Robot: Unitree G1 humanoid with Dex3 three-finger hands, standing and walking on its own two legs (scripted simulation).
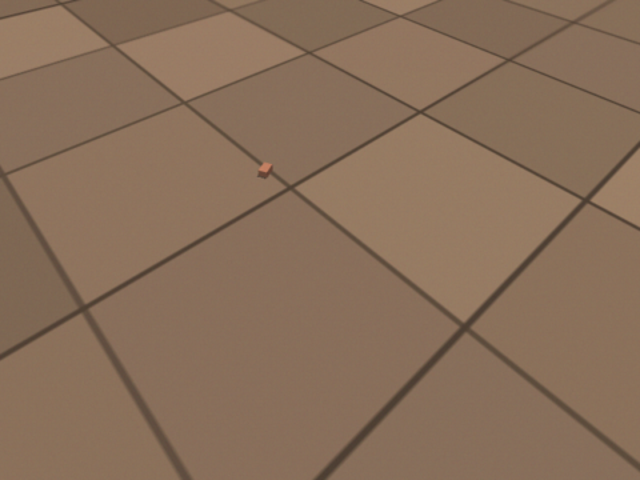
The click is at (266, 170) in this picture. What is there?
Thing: small brick
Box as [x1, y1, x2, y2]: [258, 162, 272, 177]
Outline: 264,162 258,170 259,175 266,177 271,171 272,166 271,164
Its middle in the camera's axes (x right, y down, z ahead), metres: -0.26 -0.34 +1.89
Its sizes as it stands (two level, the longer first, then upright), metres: 0.065 0.044 0.032
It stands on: the floor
